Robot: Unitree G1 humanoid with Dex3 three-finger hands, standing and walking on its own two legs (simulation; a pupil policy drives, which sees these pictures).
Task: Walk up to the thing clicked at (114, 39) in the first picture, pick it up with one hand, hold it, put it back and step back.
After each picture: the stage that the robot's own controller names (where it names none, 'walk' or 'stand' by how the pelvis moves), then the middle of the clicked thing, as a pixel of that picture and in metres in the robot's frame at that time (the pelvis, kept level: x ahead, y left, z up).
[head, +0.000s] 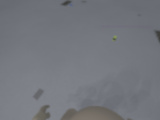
stand; (114, 38) +1.86 -0.58 -0.72
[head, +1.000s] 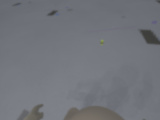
walk; (101, 42) +1.78 -0.15 -0.69
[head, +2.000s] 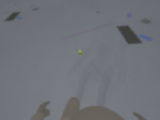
walk; (80, 53) +1.15 +0.26 -0.72
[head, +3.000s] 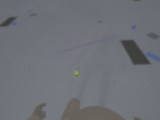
walk; (76, 74) +0.70 +0.24 -0.71
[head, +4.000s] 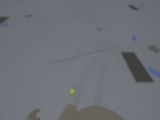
walk; (72, 92) +0.41 +0.19 -0.70
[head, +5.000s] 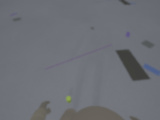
stand; (68, 99) +0.31 +0.23 -0.72
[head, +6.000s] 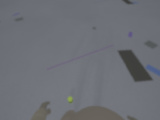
stand; (70, 99) +0.30 +0.21 -0.73
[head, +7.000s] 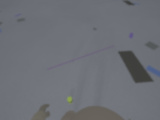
stand; (69, 100) +0.31 +0.22 -0.73
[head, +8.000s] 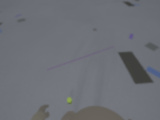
stand; (69, 100) +0.30 +0.22 -0.73
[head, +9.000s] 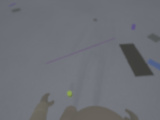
go down; (69, 94) +0.31 +0.22 -0.71
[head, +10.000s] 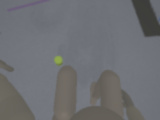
go down; (58, 61) +0.39 +0.23 -0.30
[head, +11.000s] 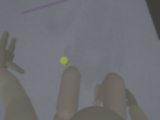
close in; (64, 61) +0.39 +0.23 -0.30
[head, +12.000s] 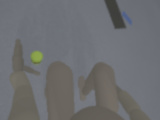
close in; (36, 58) +0.38 +0.26 -0.22
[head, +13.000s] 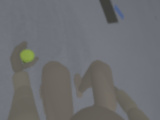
close; (27, 57) +0.37 +0.27 -0.22
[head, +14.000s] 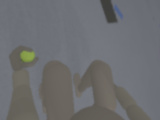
lift; (27, 57) +0.37 +0.27 -0.22
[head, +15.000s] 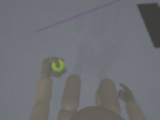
lift; (59, 68) +0.31 +0.21 -0.03
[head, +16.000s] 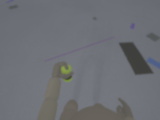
hold; (66, 73) +0.31 +0.16 -0.01
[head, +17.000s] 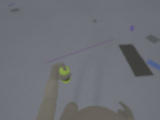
hold; (65, 74) +0.31 +0.18 -0.02
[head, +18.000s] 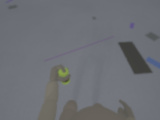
crouch; (64, 76) +0.30 +0.18 -0.04
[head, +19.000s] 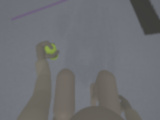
lower; (52, 52) +0.43 +0.24 -0.09
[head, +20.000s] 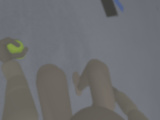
lower; (17, 50) +0.42 +0.30 -0.22
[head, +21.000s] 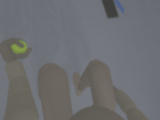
lower; (20, 50) +0.41 +0.29 -0.22
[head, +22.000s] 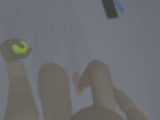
lower; (21, 50) +0.41 +0.29 -0.22
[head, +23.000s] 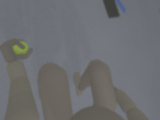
lower; (21, 50) +0.41 +0.29 -0.22
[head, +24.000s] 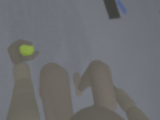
draw back; (26, 52) +0.40 +0.27 -0.23
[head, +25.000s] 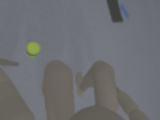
rise; (32, 50) +0.40 +0.26 -0.23
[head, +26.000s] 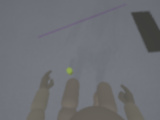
walk; (69, 71) +0.40 +0.20 -0.48
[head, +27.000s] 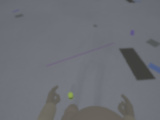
stand; (70, 96) +0.35 +0.19 -0.66
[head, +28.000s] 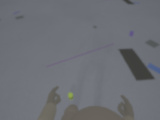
stand; (70, 96) +0.36 +0.20 -0.67
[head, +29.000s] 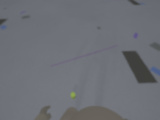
stand; (73, 95) +0.36 +0.18 -0.71
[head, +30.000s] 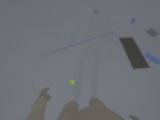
walk; (72, 82) +0.40 +0.14 -0.71
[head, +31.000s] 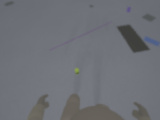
walk; (77, 71) +0.58 +0.18 -0.69
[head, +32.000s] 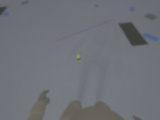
walk; (78, 57) +0.88 +0.23 -0.70
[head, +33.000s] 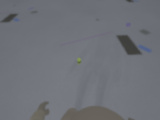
stand; (79, 61) +1.01 +0.21 -0.71
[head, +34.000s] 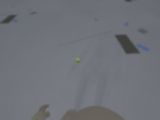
stand; (78, 60) +1.03 +0.22 -0.72
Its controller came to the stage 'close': yes
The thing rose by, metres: 0.71
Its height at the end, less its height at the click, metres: +0.00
